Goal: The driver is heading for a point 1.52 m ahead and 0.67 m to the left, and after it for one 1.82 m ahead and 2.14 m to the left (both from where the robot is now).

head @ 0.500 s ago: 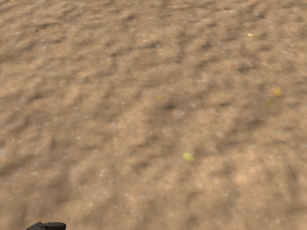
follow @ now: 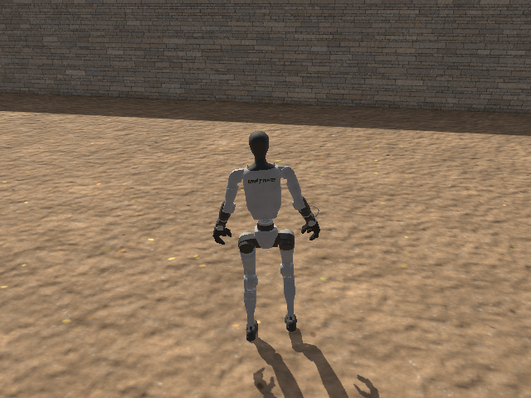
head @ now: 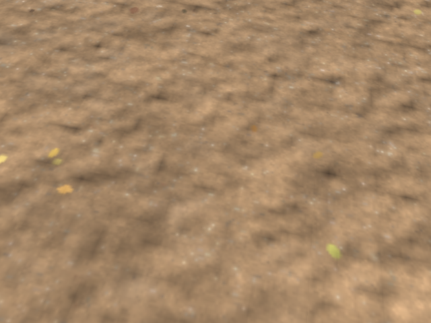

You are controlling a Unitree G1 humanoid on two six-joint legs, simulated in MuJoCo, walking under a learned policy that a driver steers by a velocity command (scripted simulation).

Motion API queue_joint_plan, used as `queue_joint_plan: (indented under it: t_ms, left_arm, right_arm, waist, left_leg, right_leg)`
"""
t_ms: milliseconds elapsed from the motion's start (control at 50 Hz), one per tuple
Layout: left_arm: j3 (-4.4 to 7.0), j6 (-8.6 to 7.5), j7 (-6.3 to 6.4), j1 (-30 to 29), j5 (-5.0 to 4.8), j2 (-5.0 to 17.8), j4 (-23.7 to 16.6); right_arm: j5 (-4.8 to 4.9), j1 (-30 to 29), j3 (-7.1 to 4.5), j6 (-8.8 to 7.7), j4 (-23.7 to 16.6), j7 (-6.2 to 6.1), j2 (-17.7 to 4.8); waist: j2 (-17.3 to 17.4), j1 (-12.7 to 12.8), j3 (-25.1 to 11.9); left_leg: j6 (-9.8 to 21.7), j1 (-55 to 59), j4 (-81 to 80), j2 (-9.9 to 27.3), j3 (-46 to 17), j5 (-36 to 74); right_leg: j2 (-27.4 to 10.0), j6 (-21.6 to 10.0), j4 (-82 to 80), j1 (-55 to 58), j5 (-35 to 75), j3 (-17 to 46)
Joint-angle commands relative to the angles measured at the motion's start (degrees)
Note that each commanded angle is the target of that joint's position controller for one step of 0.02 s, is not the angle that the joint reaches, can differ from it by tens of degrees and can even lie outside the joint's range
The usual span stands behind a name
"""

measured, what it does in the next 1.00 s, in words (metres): steps on the spot, turning left: right foot, then left foot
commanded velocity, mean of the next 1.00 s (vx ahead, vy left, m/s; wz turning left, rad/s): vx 0.04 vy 0.00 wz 0.59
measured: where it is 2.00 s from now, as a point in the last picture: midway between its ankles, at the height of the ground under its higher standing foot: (128, 315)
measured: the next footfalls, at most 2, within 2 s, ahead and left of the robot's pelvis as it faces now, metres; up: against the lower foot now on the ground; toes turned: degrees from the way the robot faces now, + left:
right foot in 0.36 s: +0.08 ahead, -0.13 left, +0.00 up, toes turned +19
left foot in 0.78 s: -0.02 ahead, +0.12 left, +0.00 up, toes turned +29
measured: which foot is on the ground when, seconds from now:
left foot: down 0.00-0.36, up 0.38-0.76, down 0.78-1.00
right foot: up 0.00-0.34, down 0.36-0.78, up 0.80-1.00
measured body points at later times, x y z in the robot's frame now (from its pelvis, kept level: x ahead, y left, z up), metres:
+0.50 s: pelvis +0.01 -0.03 +0.00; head +0.05 -0.04 +0.45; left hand +0.08 +0.29 -0.08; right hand +0.24 -0.28 -0.10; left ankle -0.05 +0.09 -0.66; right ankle +0.04 -0.14 -0.74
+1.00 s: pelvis +0.00 +0.03 +0.01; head +0.01 +0.08 +0.46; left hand -0.03 +0.37 -0.10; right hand +0.26 -0.14 -0.07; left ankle -0.05 +0.10 -0.74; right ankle +0.11 -0.10 -0.67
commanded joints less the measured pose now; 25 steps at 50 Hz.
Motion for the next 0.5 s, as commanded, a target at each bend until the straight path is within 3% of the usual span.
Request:
queue_joint_plan:
  t_ms: [20, 140, 240, 300, 340, 360, 380, 400, 420, 460, 500]
  left_arm:
    - [1.54, -1.06, 0.3, -0.36, -0.13, 4.84, -3.76]
    - [0.64, -1.68, -0.48, -3.32, -0.66, 3.24, -4.76]
    - [0.75, -2.52, -1.52, -2.76, -1.19, 4.02, -4.94]
    - [0.94, -3.25, -2.26, -0.95, -1.39, 4.27, -4.82]
    - [1.38, -3.62, -2.47, 2.62, -1.08, 4.58, -3.66]
    - [2.07, -3.46, -2.17, 3.93, -0.4, 7.35, -3.67]
    - [2.68, -2.74, -1.75, 1.22, 0.42, 11.89, -4.59]
    - [2.37, -2.86, -1.91, 1.76, 1.77, 10.02, -4.92]
    - [1.4, -3.01, -1.67, -0.69, 1.23, 7.21, -5.84]
    - [0.5, -2.75, -1.09, -3.85, -0.13, 4.31, -6.49]
    - [0.18, -2.26, -0.54, -2.68, -0.32, 4.41, -6.17]
  right_arm:
    - [0.25, -2.87, -2.12, -1.14, -4.84, -1.1, -8.74]
    - [0.53, -0.95, -2.93, -0.53, -4.99, -1.82, -10.59]
    - [0.64, -2.37, -3.31, 0.08, -5.68, -1.07, -11.21]
    - [1.26, -3.88, -3.37, 0.47, -6.07, -0.85, -10.98]
    - [2.15, -5.77, -3.13, 0.79, -6.5, -1.18, -10.16]
    - [1.83, -3.9, -2.58, 0.74, -6.51, -1.29, -8.1]
    - [1.26, 0.5, -2.05, 0.44, -6.58, -1.08, -5.77]
    - [0.92, -0.29, -3.64, -0.03, -6.48, -1.25, -10.65]
    - [0.95, 0.61, -4.8, 0.01, -5.47, -1.18, -13.54]
    - [1.07, 1.53, -4.82, 1.07, -3.46, -1.32, -11.44]
    - [1.55, 0.56, -4.0, 1.5, -4.03, -0.91, -8.68]
  waist:
    - [10.07, 0.99, -8.06]
    - [10.49, -1.01, -7.69]
    - [11.25, -1.23, -7.46]
    - [11.45, -0.34, -8.47]
    - [10.31, 2.12, -8.98]
    - [5.4, 1.33, -10.53]
    - [-9.87, -2.8, -8.87]
    - [-11.49, -0.54, -7.38]
    - [-6.93, -1.57, -6.37]
    - [-4.83, -1.93, -4.53]
    - [-5.5, -0.78, -3.69]
  left_leg:
    - [9.85, 9.11, -10.43, 12.36, -15.14, 21.59]
    - [10.28, 11.88, -9.08, 11.42, -19.37, 16.54]
    - [10.76, 8.76, -7.9, 10.72, -25.31, 17.13]
    - [9.76, 9.8, -5.79, 9.62, -28.54, 21.01]
    - [6.47, 6.6, -2.97, 6.52, -27.5, 17.19]
    - [3.38, 0.89, 2.36, 3.36, -23.98, 5.99]
    - [-0.6, -10.25, 13.44, -6.29, -12.4, -16.07]
    - [-3.72, -14.94, 26.85, -6.16, -8.26, -24.38]
    - [-5.12, -15.2, 34.25, -3.2, -8.31, -20.62]
    - [-7.04, -16.77, 39.3, -2.42, -7.05, -13.7]
    - [-8.35, -17.78, 39.84, -1.79, -4.4, -10.58]
  right_leg:
    - [0.51, 0.91, 4.78, -4.74, 4.78, 3.19]
    - [1.97, 1.97, -11.78, -1.95, 5.93, 4.61]
    - [3.64, 1.06, -20.43, 5.32, 3.32, 5.24]
    - [4.15, -0.08, -28.23, 9.58, 4.74, 5.3]
    - [3.01, -1.66, -40.79, 18.09, 15.94, 4.28]
    - [-4.53, -4.44, -42.3, 25.42, 20.93, 9.61]
    - [-15.78, -11.68, -42.53, 29.31, 33.72, 21.98]
    - [-22.45, -19.43, -43.66, 24.92, 36.79, 28.42]
    - [-21.07, -19.43, -43.18, 23.37, 34.71, 24.16]
    - [-14.13, -15.03, -42.22, 23.22, 29.23, 14.67]
    - [-12.25, -15.27, -42.44, 23.74, 32.21, 9.74]
Velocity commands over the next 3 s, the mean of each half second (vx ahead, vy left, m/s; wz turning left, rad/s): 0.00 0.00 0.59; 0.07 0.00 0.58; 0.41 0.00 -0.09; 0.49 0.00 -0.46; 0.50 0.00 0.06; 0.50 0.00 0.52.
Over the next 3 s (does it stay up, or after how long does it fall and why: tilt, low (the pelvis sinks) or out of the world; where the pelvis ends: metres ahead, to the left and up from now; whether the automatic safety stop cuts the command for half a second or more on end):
stays up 0.98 0.38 0.00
